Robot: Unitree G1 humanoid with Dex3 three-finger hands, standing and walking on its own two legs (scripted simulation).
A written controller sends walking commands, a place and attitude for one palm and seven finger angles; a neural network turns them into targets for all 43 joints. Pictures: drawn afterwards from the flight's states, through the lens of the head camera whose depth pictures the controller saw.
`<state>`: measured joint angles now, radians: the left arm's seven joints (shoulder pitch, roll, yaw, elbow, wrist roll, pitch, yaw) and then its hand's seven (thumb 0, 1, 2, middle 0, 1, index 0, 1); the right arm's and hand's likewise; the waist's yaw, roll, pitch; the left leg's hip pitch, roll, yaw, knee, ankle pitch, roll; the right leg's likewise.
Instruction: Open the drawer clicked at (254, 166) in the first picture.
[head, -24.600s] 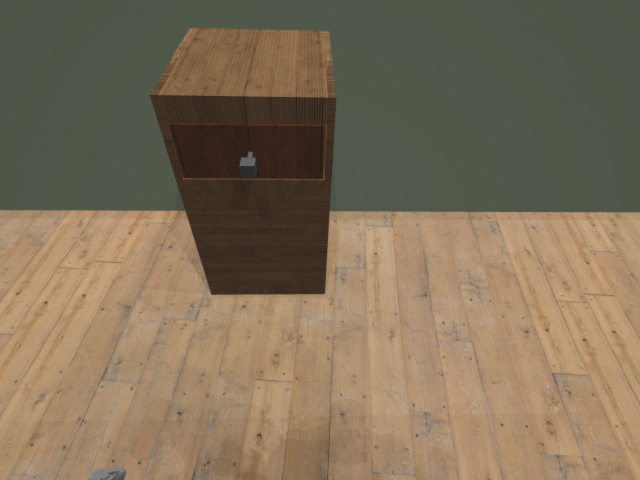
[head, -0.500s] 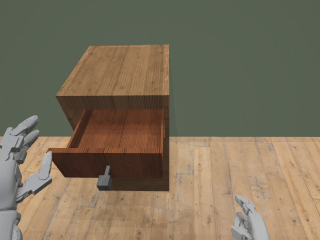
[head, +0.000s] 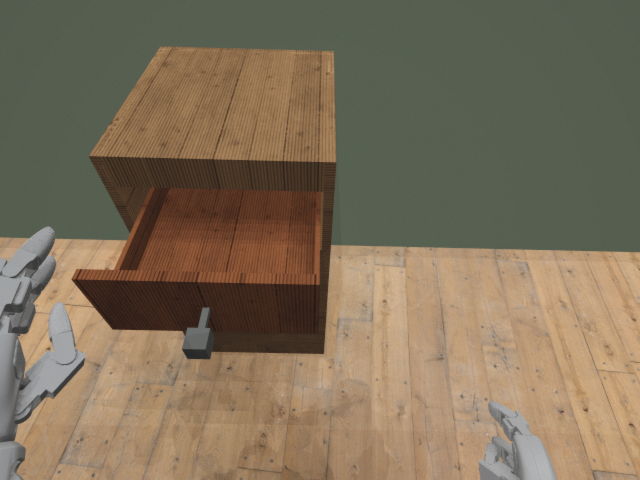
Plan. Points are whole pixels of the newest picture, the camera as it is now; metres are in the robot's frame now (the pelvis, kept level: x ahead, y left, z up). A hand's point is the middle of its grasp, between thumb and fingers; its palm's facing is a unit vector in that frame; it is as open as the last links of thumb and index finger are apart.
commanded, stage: step back with the hand held close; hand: left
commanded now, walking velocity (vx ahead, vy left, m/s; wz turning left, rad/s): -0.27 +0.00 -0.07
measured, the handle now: (201, 331) +0.36 +0.22 -0.12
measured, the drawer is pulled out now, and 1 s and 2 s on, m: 0.21 0.21 0.21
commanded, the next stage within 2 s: stop stepping back and stand still in 1.02 s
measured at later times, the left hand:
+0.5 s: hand out of the picture +0.13 +0.26 +0.15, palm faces +0.36 -0.85 -0.38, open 7.5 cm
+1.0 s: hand out of the picture +0.03 +0.20 +0.17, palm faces +0.18 -0.84 -0.51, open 7.4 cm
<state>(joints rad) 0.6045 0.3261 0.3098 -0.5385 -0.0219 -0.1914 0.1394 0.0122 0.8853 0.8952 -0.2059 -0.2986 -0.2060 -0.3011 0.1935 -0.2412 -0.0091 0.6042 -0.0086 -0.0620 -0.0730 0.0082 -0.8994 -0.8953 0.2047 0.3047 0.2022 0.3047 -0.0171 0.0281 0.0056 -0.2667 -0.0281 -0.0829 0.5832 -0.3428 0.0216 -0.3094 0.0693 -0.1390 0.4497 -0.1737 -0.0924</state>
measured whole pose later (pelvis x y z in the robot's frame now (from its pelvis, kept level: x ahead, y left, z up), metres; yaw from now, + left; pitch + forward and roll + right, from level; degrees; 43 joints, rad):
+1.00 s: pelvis -0.17 -0.01 +0.01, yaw -6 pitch +5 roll +1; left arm 0.73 0.45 0.39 -0.68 -0.05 -0.24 0.10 0.01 0.88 0.89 -0.21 -0.30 -0.21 -0.30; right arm 0.18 -0.20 0.00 0.63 0.02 -0.08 -0.05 0.01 -0.90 -0.89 0.21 0.30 0.20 0.30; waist 0.01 -0.07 -0.03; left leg -0.53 -0.02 0.02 0.91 -0.41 -0.02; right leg -0.24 0.01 0.00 0.44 -0.28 -0.03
